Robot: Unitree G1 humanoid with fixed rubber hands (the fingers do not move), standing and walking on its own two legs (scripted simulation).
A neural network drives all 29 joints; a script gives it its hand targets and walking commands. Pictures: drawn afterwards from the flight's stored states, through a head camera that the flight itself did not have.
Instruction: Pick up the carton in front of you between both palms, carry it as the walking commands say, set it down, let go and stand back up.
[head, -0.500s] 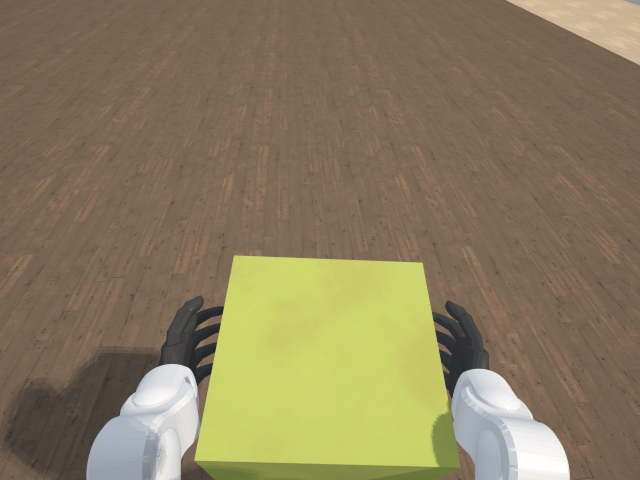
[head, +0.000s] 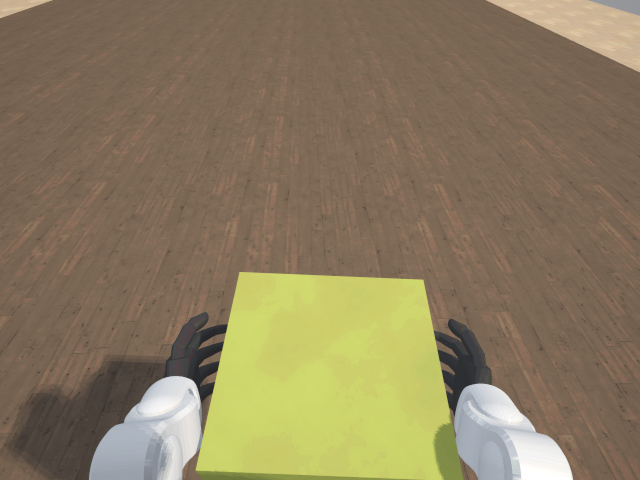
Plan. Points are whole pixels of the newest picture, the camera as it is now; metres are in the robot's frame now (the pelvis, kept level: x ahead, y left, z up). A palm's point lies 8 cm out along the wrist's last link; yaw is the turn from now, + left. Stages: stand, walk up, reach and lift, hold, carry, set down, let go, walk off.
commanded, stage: carry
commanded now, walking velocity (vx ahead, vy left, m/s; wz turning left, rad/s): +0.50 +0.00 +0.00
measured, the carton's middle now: (325, 407) +0.23 +0.00 +0.03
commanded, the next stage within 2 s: none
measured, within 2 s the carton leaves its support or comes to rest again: neither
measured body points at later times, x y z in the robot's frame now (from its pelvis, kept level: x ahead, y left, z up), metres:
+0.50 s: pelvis +0.32 +0.01 +0.00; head +0.30 +0.01 +0.45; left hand +0.55 +0.16 +0.09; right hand +0.55 -0.15 +0.09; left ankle +0.18 +0.11 -0.73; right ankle +0.47 -0.10 -0.71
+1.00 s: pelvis +0.47 +0.00 +0.00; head +0.44 +0.00 +0.45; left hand +0.70 +0.16 +0.09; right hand +0.71 -0.15 +0.09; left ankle +0.38 +0.12 -0.73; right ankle +0.48 -0.09 -0.73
